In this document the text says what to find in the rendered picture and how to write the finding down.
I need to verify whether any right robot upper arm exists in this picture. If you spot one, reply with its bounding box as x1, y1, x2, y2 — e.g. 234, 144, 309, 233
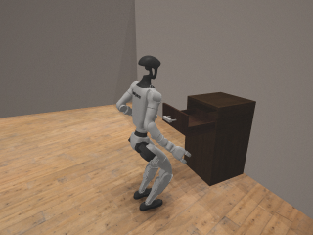
143, 88, 162, 132

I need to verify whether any drawer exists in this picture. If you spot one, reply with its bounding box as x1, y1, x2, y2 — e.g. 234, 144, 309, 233
162, 103, 216, 137

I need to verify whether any robot left shin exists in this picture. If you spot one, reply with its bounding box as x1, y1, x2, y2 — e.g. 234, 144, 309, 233
138, 162, 159, 193

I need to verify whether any robot left foot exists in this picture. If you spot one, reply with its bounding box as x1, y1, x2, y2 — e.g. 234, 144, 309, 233
133, 188, 152, 200

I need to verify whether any cabinet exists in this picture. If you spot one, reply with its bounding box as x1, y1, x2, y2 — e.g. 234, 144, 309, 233
184, 92, 256, 186

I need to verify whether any handle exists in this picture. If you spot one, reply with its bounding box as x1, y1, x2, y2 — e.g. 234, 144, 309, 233
162, 116, 177, 123

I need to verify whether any right robot hand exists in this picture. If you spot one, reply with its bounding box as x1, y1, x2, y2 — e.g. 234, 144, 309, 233
171, 146, 191, 164

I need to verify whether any right robot forearm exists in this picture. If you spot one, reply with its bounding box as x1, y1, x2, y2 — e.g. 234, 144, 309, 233
147, 122, 176, 153

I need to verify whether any left robot forearm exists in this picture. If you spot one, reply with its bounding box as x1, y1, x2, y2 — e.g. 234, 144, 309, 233
123, 105, 132, 116

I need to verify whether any left robot upper arm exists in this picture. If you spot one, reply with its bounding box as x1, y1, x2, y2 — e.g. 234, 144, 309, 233
116, 81, 139, 112

